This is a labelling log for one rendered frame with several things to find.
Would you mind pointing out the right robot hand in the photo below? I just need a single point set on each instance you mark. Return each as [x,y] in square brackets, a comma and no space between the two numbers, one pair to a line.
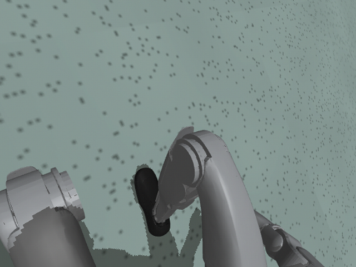
[262,221]

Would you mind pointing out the right robot arm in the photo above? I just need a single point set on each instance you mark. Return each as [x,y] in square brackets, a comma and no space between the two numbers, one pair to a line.
[286,250]

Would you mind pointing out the right robot foot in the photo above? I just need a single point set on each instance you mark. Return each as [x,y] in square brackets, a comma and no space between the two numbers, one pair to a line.
[146,186]

